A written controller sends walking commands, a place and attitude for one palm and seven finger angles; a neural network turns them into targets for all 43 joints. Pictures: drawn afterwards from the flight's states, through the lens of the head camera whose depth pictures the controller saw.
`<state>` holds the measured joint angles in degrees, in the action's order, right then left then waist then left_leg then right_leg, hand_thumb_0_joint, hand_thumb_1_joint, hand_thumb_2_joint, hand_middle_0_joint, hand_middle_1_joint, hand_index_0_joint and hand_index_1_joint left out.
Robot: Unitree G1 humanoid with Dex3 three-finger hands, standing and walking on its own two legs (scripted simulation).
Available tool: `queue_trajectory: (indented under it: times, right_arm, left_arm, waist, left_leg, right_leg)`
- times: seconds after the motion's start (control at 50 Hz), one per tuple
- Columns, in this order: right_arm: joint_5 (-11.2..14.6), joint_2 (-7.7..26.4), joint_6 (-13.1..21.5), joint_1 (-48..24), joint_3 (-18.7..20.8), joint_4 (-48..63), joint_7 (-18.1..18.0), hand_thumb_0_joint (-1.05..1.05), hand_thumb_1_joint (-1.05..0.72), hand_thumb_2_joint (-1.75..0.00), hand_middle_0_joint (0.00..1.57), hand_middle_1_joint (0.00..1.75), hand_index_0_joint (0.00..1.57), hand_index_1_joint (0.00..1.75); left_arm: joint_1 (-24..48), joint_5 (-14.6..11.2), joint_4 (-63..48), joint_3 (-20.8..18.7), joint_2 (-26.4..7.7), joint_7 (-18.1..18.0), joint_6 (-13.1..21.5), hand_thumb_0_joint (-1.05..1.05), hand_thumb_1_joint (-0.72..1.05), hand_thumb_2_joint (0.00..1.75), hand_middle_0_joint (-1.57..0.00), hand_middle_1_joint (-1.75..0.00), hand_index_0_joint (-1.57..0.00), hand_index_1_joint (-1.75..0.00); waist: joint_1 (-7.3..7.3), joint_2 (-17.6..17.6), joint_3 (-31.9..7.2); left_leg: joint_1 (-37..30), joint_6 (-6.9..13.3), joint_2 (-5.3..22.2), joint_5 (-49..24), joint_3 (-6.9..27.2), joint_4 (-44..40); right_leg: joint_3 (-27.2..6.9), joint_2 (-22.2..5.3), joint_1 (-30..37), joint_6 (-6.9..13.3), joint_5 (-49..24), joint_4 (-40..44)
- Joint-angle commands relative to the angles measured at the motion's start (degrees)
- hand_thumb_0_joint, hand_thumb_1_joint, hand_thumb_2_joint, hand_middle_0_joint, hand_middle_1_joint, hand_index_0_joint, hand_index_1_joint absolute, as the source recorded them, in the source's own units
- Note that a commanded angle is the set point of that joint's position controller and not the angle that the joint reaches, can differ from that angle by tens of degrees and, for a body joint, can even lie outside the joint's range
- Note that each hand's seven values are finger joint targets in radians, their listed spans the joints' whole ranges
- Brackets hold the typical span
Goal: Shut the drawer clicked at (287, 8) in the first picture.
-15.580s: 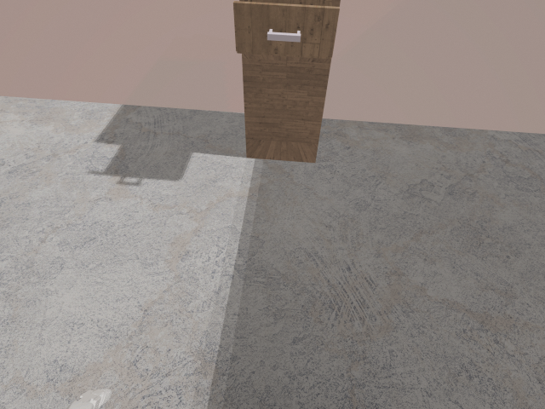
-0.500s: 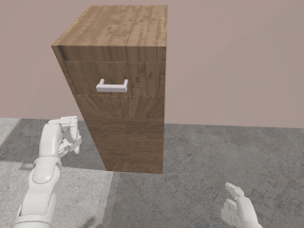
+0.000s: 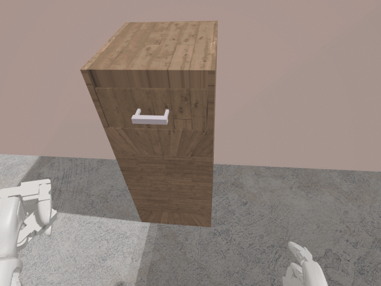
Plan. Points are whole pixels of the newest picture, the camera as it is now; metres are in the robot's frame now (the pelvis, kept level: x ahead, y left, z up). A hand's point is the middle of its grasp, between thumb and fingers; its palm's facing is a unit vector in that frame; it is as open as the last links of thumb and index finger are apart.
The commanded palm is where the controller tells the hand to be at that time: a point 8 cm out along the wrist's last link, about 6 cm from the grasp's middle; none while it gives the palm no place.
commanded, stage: draw the hand back to the body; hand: left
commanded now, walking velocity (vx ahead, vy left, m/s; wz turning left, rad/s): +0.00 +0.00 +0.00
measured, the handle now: (151, 115) +0.60 +0.20 +0.03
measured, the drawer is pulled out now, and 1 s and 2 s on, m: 0.00 0.00 0.00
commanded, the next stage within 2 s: step back with the hand held close in 0.14 s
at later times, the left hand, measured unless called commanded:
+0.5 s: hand (55, 206) +0.19 +0.25 +0.15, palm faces +0.31 -0.82 -0.49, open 3.3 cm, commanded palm +0.13 +0.29 +0.17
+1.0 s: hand out of the picture +0.09 +0.27 +0.16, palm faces +0.35 -0.80 -0.48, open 3.3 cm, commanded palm +0.03 +0.31 +0.17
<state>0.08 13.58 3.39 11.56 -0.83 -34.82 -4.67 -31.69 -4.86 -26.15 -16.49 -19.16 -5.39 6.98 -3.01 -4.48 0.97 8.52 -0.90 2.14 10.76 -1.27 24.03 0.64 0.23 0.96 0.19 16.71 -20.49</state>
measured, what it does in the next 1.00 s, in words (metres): shifts its weight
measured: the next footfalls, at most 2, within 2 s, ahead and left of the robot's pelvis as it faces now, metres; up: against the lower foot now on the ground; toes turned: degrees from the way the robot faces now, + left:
left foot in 1.24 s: -0.01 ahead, +0.13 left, +0.00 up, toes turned +4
right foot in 1.60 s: -0.32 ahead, -0.09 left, +0.00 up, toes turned -2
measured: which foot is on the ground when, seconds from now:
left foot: down 0.00-1.00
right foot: down 0.00-1.00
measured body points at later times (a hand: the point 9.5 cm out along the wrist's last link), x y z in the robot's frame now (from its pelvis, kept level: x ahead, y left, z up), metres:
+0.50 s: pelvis +0.00 +0.01 +0.00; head +0.02 -0.01 +0.45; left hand +0.17 +0.29 +0.18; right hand +0.19 -0.22 -0.09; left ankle +0.03 +0.13 -0.74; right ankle -0.06 -0.12 -0.74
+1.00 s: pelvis -0.09 +0.03 -0.01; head -0.07 +0.03 +0.44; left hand +0.07 +0.31 +0.18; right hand +0.09 -0.21 -0.09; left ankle +0.03 +0.13 -0.74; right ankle -0.06 -0.11 -0.74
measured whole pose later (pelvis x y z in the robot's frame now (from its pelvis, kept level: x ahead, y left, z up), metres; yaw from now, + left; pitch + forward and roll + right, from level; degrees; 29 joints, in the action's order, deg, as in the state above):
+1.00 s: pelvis -0.09 +0.03 -0.01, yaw +2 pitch -1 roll -3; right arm 0.1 12.5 0.4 11.2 0.6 -30.2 -5.0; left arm -36.5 -2.8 -32.1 -20.9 -23.1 -7.8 13.8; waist 1.0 -3.3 2.8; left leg 23.6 1.7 1.6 5.3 0.8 28.4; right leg 0.8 1.2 -14.4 -1.5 14.7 -27.8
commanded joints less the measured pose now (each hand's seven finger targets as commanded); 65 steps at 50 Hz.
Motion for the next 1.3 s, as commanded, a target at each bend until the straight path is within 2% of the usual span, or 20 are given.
queue_trajectory:
  times: [0.0,0.06,0.18,0.24,0.26,0.28,0.36,0.54,0.66,0.88,1.0,1.06,1.1,1.14,1.18,1.2,1.22,1.24,1.26,1.28]
  right_arm:
    - [0.1,5.1,3.9,-9.2,1.8,9.4,-0.6,0.00,-0.90,-0.90,0.20,0.30,0.20,0.30]
    - [0.0,5.4,3.8,-8.4,1.9,9.0,-1.1,0.00,-0.90,-0.90,0.20,0.30,0.20,0.30]
    - [-0.5,5.0,4.8,-8.9,1.5,9.6,-1.1,0.00,-0.90,-0.90,0.20,0.30,0.20,0.30]
    - [-0.6,4.7,4.9,-9.2,1.3,9.5,-1.0,0.00,-0.90,-0.90,0.20,0.30,0.20,0.30]
    - [-0.7,6.5,2.5,-8.5,1.7,11.3,-0.3,0.00,-0.90,-0.90,0.20,0.30,0.20,0.30]
    - [-0.7,5.4,1.1,-8.4,1.8,9.9,-0.1,0.00,-0.90,-0.90,0.20,0.30,0.20,0.30]
    - [-0.5,5.8,-2.2,-7.6,2.8,11.5,0.6,0.00,-0.90,-0.90,0.20,0.30,0.20,0.30]
    - [0.5,5.4,-5.3,-7.6,3.8,15.2,0.3,0.00,-0.90,-0.90,0.20,0.30,0.20,0.30]
    - [0.5,5.8,-4.5,-6.6,4.1,14.7,-0.3,0.00,-0.90,-0.90,0.20,0.30,0.20,0.30]
    - [0.2,6.7,-0.8,-6.4,4.2,13.5,-0.7,0.00,-0.90,-0.90,0.20,0.30,0.20,0.30]
    - [-0.2,7.0,1.7,-6.6,4.3,13.7,-1.0,0.00,-0.90,-0.90,0.20,0.30,0.20,0.30]
    - [-0.1,5.5,2.4,-5.4,4.2,12.8,-0.4,0.00,-0.90,-0.90,0.20,0.30,0.20,0.30]
    - [-0.3,5.7,2.2,-4.6,5.1,10.3,-0.2,0.00,-0.90,-0.90,0.20,0.30,0.20,0.30]
    - [-0.3,4.6,1.3,-4.6,5.3,8.9,0.1,0.00,-0.90,-0.90,0.20,0.30,0.20,0.30]
    - [-0.7,4.2,1.1,-5.0,4.5,8.4,-0.1,0.00,-0.90,-0.90,0.20,0.30,0.20,0.30]
    - [-0.6,4.7,1.3,-5.6,4.1,8.3,-0.7,0.00,-0.90,-0.90,0.20,0.30,0.20,0.30]
    - [-0.6,6.2,1.8,-6.1,4.0,9.0,-1.3,0.00,-0.90,-0.90,0.20,0.30,0.20,0.30]
    - [-0.8,7.2,2.9,-6.5,4.0,9.5,-1.7,0.00,-0.90,-0.90,0.20,0.30,0.20,0.30]
    - [-1.7,5.0,4.0,-5.0,4.0,8.7,-1.5,0.00,-0.90,-0.90,0.20,0.30,0.20,0.30]
    - [-1.8,4.9,5.0,-4.8,4.4,7.9,-0.7,0.00,-0.90,-0.90,0.20,0.30,0.20,0.30]
  left_arm:
    - [4.6,0.0,-8.9,-4.8,-7.2,-0.4,2.9,0.00,0.90,0.90,-1.40,-1.60,-1.40,-1.60]
    - [8.4,0.3,-8.3,-4.6,-7.3,-0.9,3.0,0.00,0.90,0.90,-1.40,-1.60,-1.40,-1.60]
    - [7.4,0.6,-13.5,-5.7,-9.0,-1.6,3.3,0.00,0.90,0.90,-1.40,-1.60,-1.40,-1.60]
    - [5.9,0.5,-13.5,-6.2,-9.3,-1.7,2.6,0.00,0.90,0.90,-1.40,-1.60,-1.40,-1.60]
    - [12.3,1.0,-19.4,-13.3,-16.6,-1.7,4.9,0.00,0.90,0.90,-1.40,-1.60,-1.40,-1.60]
    - [5.6,1.1,-12.5,-10.9,-12.7,-1.1,4.8,0.00,0.90,0.90,-1.40,-1.60,-1.40,-1.60]
    - [-0.2,1.1,-10.0,-8.0,-9.2,-0.1,4.6,0.00,0.90,0.90,-1.40,-1.60,-1.40,-1.60]
    - [-6.7,-0.2,-17.3,-12.2,-13.4,-1.0,4.9,0.00,0.90,0.90,-1.40,-1.60,-1.40,-1.60]
    - [-6.7,0.0,-18.5,-11.6,-13.1,-2.2,5.6,0.00,0.90,0.90,-1.40,-1.60,-1.40,-1.60]
    - [-5.5,1.3,-16.6,-11.3,-12.3,-3.5,9.8,0.00,0.90,0.90,-1.40,-1.60,-1.40,-1.60]
    - [-5.0,2.3,-18.5,-13.4,-13.4,-3.4,11.2,0.00,0.90,0.90,-1.40,-1.60,-1.40,-1.60]
    - [-5.5,1.6,-19.8,-12.9,-13.4,-3.5,11.7,0.00,0.90,0.90,-1.40,-1.60,-1.40,-1.60]
    - [-5.0,1.3,-19.7,-14.3,-15.3,-4.3,12.2,0.00,0.90,0.90,-1.40,-1.60,-1.40,-1.60]
    - [-2.3,2.1,-18.3,-10.9,-12.5,-4.9,11.1,0.00,0.90,0.90,-1.40,-1.60,-1.40,-1.60]
    - [1.3,2.6,-18.4,-10.2,-12.2,-4.9,10.6,0.00,0.90,0.90,-1.40,-1.60,-1.40,-1.60]
    - [3.5,2.3,-18.8,-9.5,-12.1,-4.7,10.4,0.00,0.90,0.90,-1.40,-1.60,-1.40,-1.60]
    - [3.7,2.2,-19.2,-9.9,-12.1,-4.7,10.7,0.00,0.90,0.90,-1.40,-1.60,-1.40,-1.60]
    - [3.6,2.7,-20.2,-11.0,-11.9,-4.9,11.5,0.00,0.90,0.90,-1.40,-1.60,-1.40,-1.60]
    - [4.7,3.3,-19.6,-12.0,-12.8,-5.2,11.8,0.00,0.90,0.90,-1.40,-1.60,-1.40,-1.60]
    - [4.2,3.2,-19.5,-12.5,-13.0,-4.8,12.5,0.00,0.90,0.90,-1.40,-1.60,-1.40,-1.60]
  waist:
    - [0.36,5.6,2.0]
    - [0.64,3.9,1.3]
    - [-1.03,0.7,-5.9]
    - [-1.19,1.1,-5.0]
    - [1.82,1.0,-0.5]
    - [1.97,3.5,0.2]
    - [2.47,1.9,-2.7]
    - [1.76,4.4,-13.0]
    - [2.63,0.8,-10.2]
    - [3.45,-1.1,-2.2]
    - [2.50,-5.6,-4.5]
    - [2.97,1.5,-5.7]
    - [3.41,8.4,-6.7]
    - [4.08,13.3,-4.1]
    - [4.84,13.8,-1.7]
    - [5.26,9.0,0.8]
    - [4.78,-1.5,2.8]
    - [3.93,-12.4,0.7]
    - [3.76,-11.2,-1.4]
    - [3.77,-9.6,-6.5]
  left_leg:
    - [-8.1,2.8,-1.9,-5.1,-1.1,-2.2]
    - [-8.5,2.9,-1.8,-2.9,-0.7,-2.7]
    - [-10.3,2.8,-2.2,-10.4,-0.3,-1.5]
    - [-9.4,2.6,-2.1,-11.7,-0.4,-1.2]
    - [-5.6,3.6,-1.1,-11.9,0.3,1.2]
    - [-4.8,3.6,-1.0,-13.2,0.5,1.9]
    - [-5.2,3.3,0.0,-21.2,0.5,1.7]
    - [-5.3,3.3,1.2,-29.4,0.5,2.6]
    - [-1.4,3.0,1.4,-20.7,1.0,1.6]
    - [13.9,3.3,2.6,15.0,6.2,-5.8]
    - [25.0,5.3,5.7,24.7,9.9,-11.9]
    - [15.2,3.1,1.1,14.3,4.6,-0.6]
    - [2.1,0.5,-3.3,10.7,1.5,17.1]
    - [0.1,-0.2,-3.1,10.7,1.8,27.3]
    - [0.1,0.5,-1.8,8.9,2.3,18.8]
    - [0.8,0.8,-1.0,8.9,3.5,8.7]
    - [9.2,3.3,4.2,12.7,11.4,-4.9]
    - [20.8,7.5,13.7,17.5,23.3,-14.5]
    - [23.1,10.5,17.3,14.5,26.4,-15.9]
    - [25.0,10.6,19.0,24.5,25.5,-18.1]
  right_leg:
    - [1.1,1.3,-14.3,-0.3,-8.8,7.2]
    - [1.0,0.7,-14.2,-0.2,-5.7,6.7]
    - [1.1,0.3,-8.6,0.4,-14.7,3.4]
    - [1.1,0.4,-8.2,0.4,-16.6,3.3]
    - [-1.6,-2.0,-13.5,-0.2,-20.3,5.8]
    - [-0.5,-2.8,-13.8,-0.4,-21.3,5.3]
    - [0.4,-2.3,-13.1,-1.1,-23.6,3.2]
    - [1.3,-1.7,-9.9,-2.1,-27.9,-2.4]
    - [0.6,-1.4,-13.3,-2.0,-19.7,-1.9]
    - [-0.2,0.8,-15.3,-1.1,6.1,-0.7]
    - [0.1,4.2,-5.4,-1.0,2.8,-10.6]
    - [-4.5,-0.1,-15.8,0.5,3.5,-1.7]
    - [-13.3,-8.2,-34.1,4.2,13.9,8.7]
    - [-16.6,-14.5,-41.8,7.2,18.9,11.0]
    - [-10.6,-11.4,-40.5,4.8,11.5,6.7]
    - [-7.4,-7.0,-39.9,2.2,11.1,2.2]
    - [-3.9,-0.5,-34.5,-0.3,10.5,-8.1]
    - [-1.1,4.2,-23.4,-1.7,8.0,-24.2]
    - [-3.9,5.1,-21.7,-1.0,10.3,-36.8]
    - [-6.0,5.2,-16.8,-1.1,10.6,-45.4]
